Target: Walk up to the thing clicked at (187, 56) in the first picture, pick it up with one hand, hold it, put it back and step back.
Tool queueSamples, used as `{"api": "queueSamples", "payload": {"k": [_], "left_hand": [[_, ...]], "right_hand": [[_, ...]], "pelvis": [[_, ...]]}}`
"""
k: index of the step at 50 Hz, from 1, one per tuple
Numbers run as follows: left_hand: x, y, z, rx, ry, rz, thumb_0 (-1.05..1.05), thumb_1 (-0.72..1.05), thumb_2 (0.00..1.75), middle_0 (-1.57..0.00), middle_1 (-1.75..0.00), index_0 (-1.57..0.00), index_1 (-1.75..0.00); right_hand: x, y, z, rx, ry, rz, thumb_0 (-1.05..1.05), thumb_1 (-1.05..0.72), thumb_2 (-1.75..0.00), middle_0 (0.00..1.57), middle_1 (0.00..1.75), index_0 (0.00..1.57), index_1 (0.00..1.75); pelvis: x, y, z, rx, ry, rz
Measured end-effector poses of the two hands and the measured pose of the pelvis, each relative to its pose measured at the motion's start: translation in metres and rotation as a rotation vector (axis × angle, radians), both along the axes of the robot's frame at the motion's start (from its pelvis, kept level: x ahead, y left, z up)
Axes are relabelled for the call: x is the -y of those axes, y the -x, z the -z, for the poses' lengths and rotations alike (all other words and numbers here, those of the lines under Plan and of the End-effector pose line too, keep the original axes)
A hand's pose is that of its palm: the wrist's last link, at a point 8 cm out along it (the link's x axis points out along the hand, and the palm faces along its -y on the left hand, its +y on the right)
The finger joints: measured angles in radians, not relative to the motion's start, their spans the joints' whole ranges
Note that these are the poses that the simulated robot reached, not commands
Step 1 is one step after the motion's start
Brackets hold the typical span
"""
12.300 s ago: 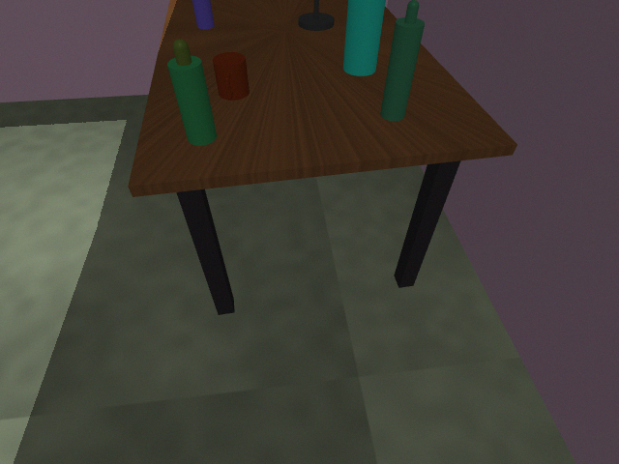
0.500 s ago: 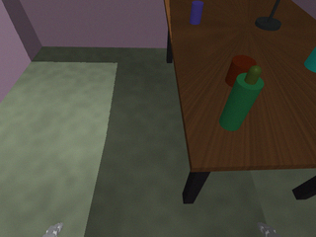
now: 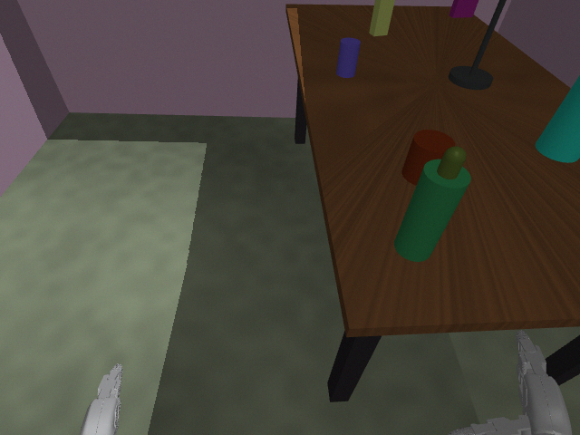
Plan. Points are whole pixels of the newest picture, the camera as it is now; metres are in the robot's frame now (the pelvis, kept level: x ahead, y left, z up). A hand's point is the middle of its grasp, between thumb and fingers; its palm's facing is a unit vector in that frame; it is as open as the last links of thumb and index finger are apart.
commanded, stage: rise first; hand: right
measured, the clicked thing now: (432, 204) +0.47 -0.24 +0.06
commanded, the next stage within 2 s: go down in 1.12 s
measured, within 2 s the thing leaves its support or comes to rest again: neither
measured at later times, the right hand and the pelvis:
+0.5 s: hand (524, 384) +0.18 -0.26 +0.06, palm faces +0.33 +0.86 -0.39, open 17.5 cm; pelvis +0.00 +0.00 +0.00, yaw +0 degrees
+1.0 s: hand (554, 385) +0.17 -0.26 +0.10, palm faces +0.36 +0.84 -0.41, open 17.5 cm; pelvis -0.02 +0.00 +0.00, yaw -1 degrees
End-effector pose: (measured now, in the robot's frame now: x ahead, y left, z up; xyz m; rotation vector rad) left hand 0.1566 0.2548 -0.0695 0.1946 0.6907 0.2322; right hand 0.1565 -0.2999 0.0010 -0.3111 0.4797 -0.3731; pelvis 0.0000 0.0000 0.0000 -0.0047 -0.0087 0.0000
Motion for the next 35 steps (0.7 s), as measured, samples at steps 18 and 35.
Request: {"api": "queueSamples", "payload": {"k": [18,35], "left_hand": [[-0.008,0.014,0.017,-0.080,0.018,-0.033,-0.01,-0.54,0.04,-0.07,-0.05,-0.06,-0.06],[-0.004,0.020,0.014,-0.039,0.042,-0.022,-0.01,-0.55,0.05,-0.06,-0.05,-0.05,-0.06]], "right_hand": [[0.000,0.003,-0.059,0.202,0.092,-0.055,-0.01,0.56,-0.04,0.05,0.05,0.05,0.05],[0.000,0.021,-0.094,0.349,0.148,-0.081,-0.01,0.56,-0.04,0.05,0.05,0.05,0.05]], "pelvis": [[0.000,0.001,0.000,0.030,0.001,0.004],[-0.001,0.013,0.000,0.055,0.001,0.010]]}}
